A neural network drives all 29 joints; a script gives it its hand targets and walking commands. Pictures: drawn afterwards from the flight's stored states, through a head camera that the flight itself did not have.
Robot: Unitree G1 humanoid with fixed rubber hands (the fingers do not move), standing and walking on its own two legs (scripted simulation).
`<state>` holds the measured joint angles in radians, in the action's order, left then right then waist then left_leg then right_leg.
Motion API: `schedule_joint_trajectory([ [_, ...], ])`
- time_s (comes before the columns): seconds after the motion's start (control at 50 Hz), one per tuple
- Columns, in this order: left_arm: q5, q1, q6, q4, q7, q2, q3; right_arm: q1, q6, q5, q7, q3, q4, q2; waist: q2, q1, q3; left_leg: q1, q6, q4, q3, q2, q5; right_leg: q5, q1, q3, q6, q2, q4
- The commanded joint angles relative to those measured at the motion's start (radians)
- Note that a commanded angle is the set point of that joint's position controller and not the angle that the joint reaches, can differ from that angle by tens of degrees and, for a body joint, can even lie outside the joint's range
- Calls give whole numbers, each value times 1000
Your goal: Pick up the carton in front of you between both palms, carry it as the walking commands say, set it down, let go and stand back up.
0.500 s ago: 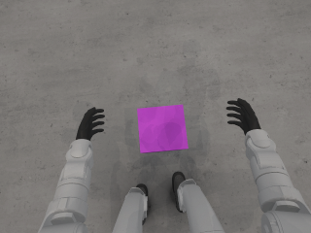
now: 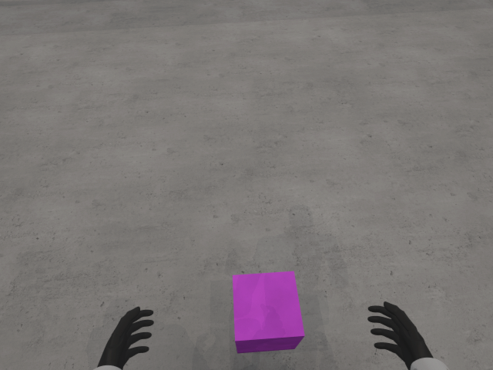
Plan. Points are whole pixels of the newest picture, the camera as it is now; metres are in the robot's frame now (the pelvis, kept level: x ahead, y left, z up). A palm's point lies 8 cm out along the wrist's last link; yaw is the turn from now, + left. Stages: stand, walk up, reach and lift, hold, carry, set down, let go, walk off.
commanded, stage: let go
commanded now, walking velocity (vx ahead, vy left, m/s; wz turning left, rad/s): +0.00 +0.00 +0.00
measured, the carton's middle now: (264, 313) +0.37 -0.03 -0.65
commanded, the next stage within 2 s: stand in 0.40 s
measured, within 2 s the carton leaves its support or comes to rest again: neither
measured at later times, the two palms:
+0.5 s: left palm out of the picture +0.15 +0.23 -0.08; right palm (432, 362) +0.15 -0.26 -0.08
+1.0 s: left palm out of the picture +0.15 +0.27 -0.09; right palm (459, 364) +0.15 -0.30 -0.08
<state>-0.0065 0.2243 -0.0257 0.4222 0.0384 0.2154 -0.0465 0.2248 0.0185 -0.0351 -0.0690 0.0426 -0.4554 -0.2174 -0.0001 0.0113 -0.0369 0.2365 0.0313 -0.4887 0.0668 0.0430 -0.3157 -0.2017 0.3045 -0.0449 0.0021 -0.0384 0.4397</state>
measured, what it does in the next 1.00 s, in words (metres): stands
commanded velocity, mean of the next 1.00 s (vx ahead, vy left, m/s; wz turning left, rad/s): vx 0.00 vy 0.00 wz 0.00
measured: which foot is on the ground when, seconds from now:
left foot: down 0.00-1.00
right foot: down 0.00-1.00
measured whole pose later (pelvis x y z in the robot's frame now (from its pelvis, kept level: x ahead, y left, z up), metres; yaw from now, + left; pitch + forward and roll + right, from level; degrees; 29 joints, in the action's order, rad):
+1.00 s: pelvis +0.02 -0.02 +0.00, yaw +0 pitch +0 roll +0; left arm -0.03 0.16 0.01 0.80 -0.02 0.33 -0.05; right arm 0.17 0.01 0.03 0.02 0.04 -0.77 -0.34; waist 0.00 0.00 0.01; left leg 0.11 0.01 -0.46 0.07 0.03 -0.34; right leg -0.26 0.21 -0.04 -0.02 -0.05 0.48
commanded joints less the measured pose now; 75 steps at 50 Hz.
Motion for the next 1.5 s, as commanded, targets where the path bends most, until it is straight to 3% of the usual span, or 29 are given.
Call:
schedule_joint_trajectory([
  [0.0, 12, -42, -38, -117, 12, 61, 4, -67, 50, 21, -5, 52, 141, -131, -28, -23, -20, 132, -21, 230, 17, -87, 57, 103, -367, 55, 8, -19, 2],
  [0.02, 14, -67, -51, -134, 12, 79, -8, -30, 59, 0, -5, 42, 96, -115, -71, -19, -64, 155, -28, 220, 2, -70, 41, 82, -374, 47, 12, -18, -10],
  [0.08, 16, -48, -73, -90, 9, 85, -6, -42, 93, 18, -5, 33, 110, -111, -38, 3, -61, 122, -19, 222, 9, -82, 49, 94, -409, 50, 15, -19, 11],
  [0.12, 10, -75, -96, -99, 16, 88, -21, -67, 110, 31, -6, 49, 132, -133, -4, -25, -102, 117, -14, 212, -5, -80, -19, 37, -410, 54, 20, -21, 15],
  [0.16, 11, -45, -101, -76, 15, 89, -12, -44, 115, 12, -5, 25, 133, -122, -70, 0, -107, 114, -26, 193, -5, -79, 40, 76, -416, 34, 14, -16, 15],
  [0.2, 27, -48, -100, -71, 24, 73, -2, -27, 119, 20, 2, 34, 124, -121, -23, -26, -110, 76, -26, 176, -7, -69, 99, 127, -395, 34, 10, -16, 6],
  [0.24, 14, -28, -99, -89, 24, 70, 5, -36, 122, 17, 10, 19, 123, -87, -26, 23, -70, 102, -27, 155, -22, -45, 158, 170, -410, 21, 4, -5, -8],
  [0.26, 14, -15, -107, -89, 24, 73, 5, -40, 119, 21, 7, 24, 175, -92, 9, -6, -25, 10, -20, 136, -27, -42, 132, 129, -381, 23, 12, -5, -8],
  [0.28, 16, -18, -107, -87, 24, 84, -2, -41, 122, 50, 8, 26, 151, -107, 21, 16, -44, 28, -21, 132, -23, -40, 165, 138, -392, 29, 9, -2, -10],
  [0.32, 6, -37, -100, -97, 25, 105, -23, -25, 119, 36, 12, 30, 158, -116, -10, 10, -50, 11, -29, 138, -32, -30, 147, 144, -378, 16, 7, -2, -19],
  [0.36, 6, -36, -97, -130, 30, 109, -30, 4, 118, 37, 12, 28, 168, -97, 22, 7, 2, -11, -30, 120, -39, -19, 186, 233, -403, 12, 23, 7, -8],
  [0.38, 3, -76, -138, -158, 16, 119, -17, 26, 85, 20, 34, 40, 103, -108, 26, -33, 56, -1, -29, 93, -53, 16, 143, 266, -417, 7, 8, 14, 18],
  [0.4, -18, -49, -74, 44, -38, 200, -55, -74, 63, 52, 69, 36, -13, -184, 28, 31, 74, 4, -72, 44, -23, -42, 167, 180, -197, -30, 9, 84, 18],
  [0.44, -35, -55, -32, 83, -54, 221, -47, -39, 45, 68, 85, 46, -43, -221, -5, -14, 28, -21, -42, 61, 24, -63, 113, 98, -139, -46, -2, 91, -1],
  [0.5, -34, -67, 12, 114, -57, 178, -32, -63, 12, 65, 87, 25, -74, -182, 1, -10, 60, -25, -38, 57, 36, -69, 99, 18, -105, -70, -12, 93, -18],
  [0.54, -34, -67, 22, 157, -58, 200, -41, -73, 2, 71, 84, 31, -104, -206, -22, -9, 68, 1, -35, 56, 49, -84, 131, 85, -144, -76, -22, 104, 2],
  [0.56, -36, -76, 23, 175, -60, 214, -46, -77, -1, 59, 86, 32, -116, -201, 27, -17, 84, -25, -40, 41, 42, -77, 160, 131, -133, -84, -15, 100, 4],
  [0.64, -33, -75, 38, 211, -62, 233, -46, -65, -12, 59, 92, 39, -149, -236, -11, -21, 123, -48, -39, 42, 52, -94, 298, 277, -184, -78, -19, 105, 16],
  [0.82, -25, -86, 48, 286, -63, 257, -37, -78, -23, 59, 96, 30, -224, -263, -15, -14, 133, -83, -34, 60, 74, -112, 363, 332, -208, -91, -35, 111, 20],
  [0.84, -26, -80, 49, 298, -60, 263, -44, -79, -27, 60, 96, 31, -232, -263, 25, -12, 151, -93, -29, 54, 55, -114, 403, 355, -214, -81, -34, 113, 35],
  [0.9, -30, -97, 52, 317, -62, 255, -37, -92, -28, 67, 99, 34, -239, -260, 38, -13, 94, -79, -26, 81, 69, -101, 301, 260, -178, -89, -27, 114, -10],
  [0.92, -23, -94, 51, 318, -62, 263, -32, -81, -23, 73, 96, 29, -252, -284, -9, -6, 46, -56, -36, 92, 60, -103, 297, 229, -152, -108, -35, 121, -22],
  [1.2, -15, -107, 47, 409, -65, 293, -25, -103, -34, 64, 100, 15, -351, -279, 10, -6, 80, -105, -27, 139, 83, -119, 296, 251, -196, -107, -27, 123, -39],
  [1.24, -25, -103, 46, 422, -67, 294, -23, -112, -33, 62, 99, 17, -368, -302, -37, -10, 26, -87, -25, 147, 81, -115, 262, 229, -178, -118, -37, 123, -55],
  [1.28, -14, -114, 51, 415, -64, 288, -13, -95, -34, 63, 101, 5, -376, -277, 19, -10, 57, -86, -21, 159, 93, -116, 266, 235, -208, -111, -26, 125, -51],
  [1.3, -16, -106, 51, 436, -64, 290, -16, -101, -33, 62, 100, 14, -389, -306, -29, -10, 85, -115, -24, 170, 78, -121, 286, 236, -215, -118, -37, 128, -43],
  [1.34, -19, -109, 49, 445, -65, 295, -16, -104, -30, 59, 98, 13, -399, -310, 15, -5, 62, -105, -27, 170, 90, -115, 263, 219, -202, -110, -36, 123, -56],
  [1.36, -27, -93, 49, 450, -65, 296, -12, -111, -34, 59, 97, 8, -400, -298, -14, -9, 51, -107, -20, 169, 94, -117, 215, 186, -188, -120, -32, 126, -79],
  [1.48, -16, -111, 48, 470, -61, 303, -9, -128, -34, 61, 94, 11, -423, -315, 20, 1, 8, -51, -11, 205, 109, -120, 137, 109, -178, -119, -27, 129, -81],
])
